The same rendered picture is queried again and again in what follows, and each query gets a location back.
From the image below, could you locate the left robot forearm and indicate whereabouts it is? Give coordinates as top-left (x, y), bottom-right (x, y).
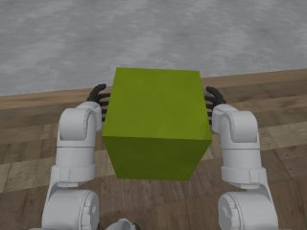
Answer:
top-left (41, 101), bottom-right (103, 226)

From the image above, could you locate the left robot shin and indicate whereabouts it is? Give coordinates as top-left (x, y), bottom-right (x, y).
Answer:
top-left (118, 218), bottom-right (131, 223)

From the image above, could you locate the carton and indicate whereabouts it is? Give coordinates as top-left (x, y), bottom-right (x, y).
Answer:
top-left (102, 67), bottom-right (213, 181)

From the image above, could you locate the robot left thigh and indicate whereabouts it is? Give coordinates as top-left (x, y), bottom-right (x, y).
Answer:
top-left (106, 220), bottom-right (136, 230)

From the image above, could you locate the left robot hand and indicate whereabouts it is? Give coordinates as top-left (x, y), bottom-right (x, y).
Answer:
top-left (86, 83), bottom-right (111, 122)

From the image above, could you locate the left robot upper arm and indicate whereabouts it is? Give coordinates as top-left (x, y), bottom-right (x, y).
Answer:
top-left (29, 189), bottom-right (100, 230)

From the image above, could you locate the right robot hand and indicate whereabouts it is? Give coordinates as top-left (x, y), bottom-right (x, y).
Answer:
top-left (204, 86), bottom-right (226, 126)

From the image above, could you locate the right robot forearm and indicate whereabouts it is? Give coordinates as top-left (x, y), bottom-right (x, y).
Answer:
top-left (211, 103), bottom-right (278, 226)

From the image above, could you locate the right robot upper arm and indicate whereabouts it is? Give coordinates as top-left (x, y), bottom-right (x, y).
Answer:
top-left (218, 191), bottom-right (292, 230)

